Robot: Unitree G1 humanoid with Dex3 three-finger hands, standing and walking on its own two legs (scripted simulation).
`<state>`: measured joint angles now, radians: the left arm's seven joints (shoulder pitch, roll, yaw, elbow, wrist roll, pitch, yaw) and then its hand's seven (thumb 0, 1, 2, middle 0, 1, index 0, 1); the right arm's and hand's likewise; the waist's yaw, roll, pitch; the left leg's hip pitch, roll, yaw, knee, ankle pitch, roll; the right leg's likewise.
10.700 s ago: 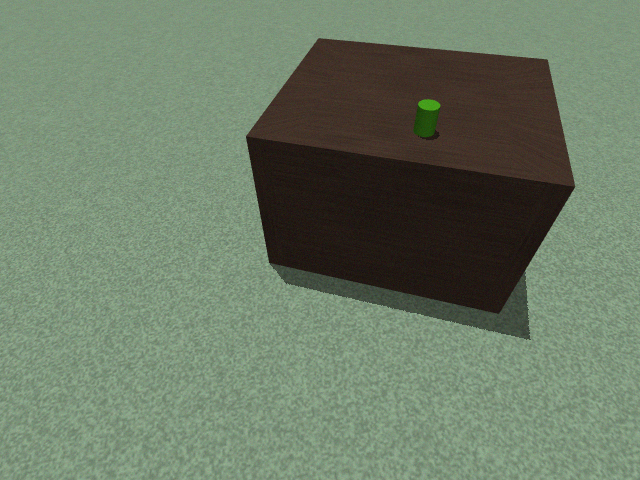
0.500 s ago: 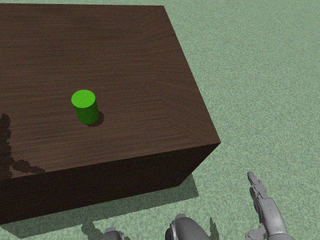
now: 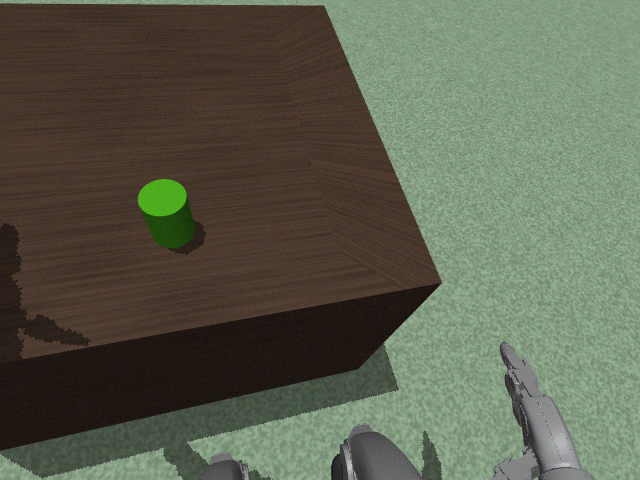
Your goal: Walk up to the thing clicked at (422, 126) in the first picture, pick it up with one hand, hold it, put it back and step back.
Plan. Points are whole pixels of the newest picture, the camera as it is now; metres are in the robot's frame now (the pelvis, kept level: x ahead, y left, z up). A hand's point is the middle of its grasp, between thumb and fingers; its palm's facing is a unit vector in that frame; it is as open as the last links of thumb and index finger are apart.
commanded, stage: go down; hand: left
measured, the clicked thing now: (168, 215) +0.51 +0.16 -0.05
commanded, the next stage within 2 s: approach in 0.38 s
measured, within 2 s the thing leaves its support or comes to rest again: neither
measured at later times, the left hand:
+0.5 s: hand out of the picture +0.45 +0.34 +0.10, palm faces +0.11 -0.99 +0.03, open 17.8 cm
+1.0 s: hand (119, 223) +0.49 +0.21 -0.03, palm faces +0.03 -0.99 +0.11, open 17.7 cm
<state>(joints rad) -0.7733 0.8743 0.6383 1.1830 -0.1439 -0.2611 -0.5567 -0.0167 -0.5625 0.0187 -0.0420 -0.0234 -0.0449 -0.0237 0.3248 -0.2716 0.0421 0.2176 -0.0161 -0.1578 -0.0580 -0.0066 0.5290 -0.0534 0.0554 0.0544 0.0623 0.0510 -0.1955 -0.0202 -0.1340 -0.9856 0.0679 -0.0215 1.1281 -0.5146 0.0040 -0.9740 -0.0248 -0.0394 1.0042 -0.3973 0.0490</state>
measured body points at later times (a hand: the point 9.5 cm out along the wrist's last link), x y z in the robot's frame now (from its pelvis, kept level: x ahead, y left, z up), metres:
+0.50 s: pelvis +0.00 -0.01 +0.00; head +0.11 +0.04 +0.43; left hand +0.44 +0.39 +0.10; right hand +0.16 -0.26 -0.01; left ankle +0.01 +0.11 -0.66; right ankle +0.04 -0.16 -0.66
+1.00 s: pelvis -0.01 -0.01 -0.03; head +0.15 +0.06 +0.38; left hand +0.48 +0.27 -0.03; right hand +0.15 -0.27 +0.00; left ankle +0.01 +0.11 -0.66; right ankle +0.04 -0.16 -0.66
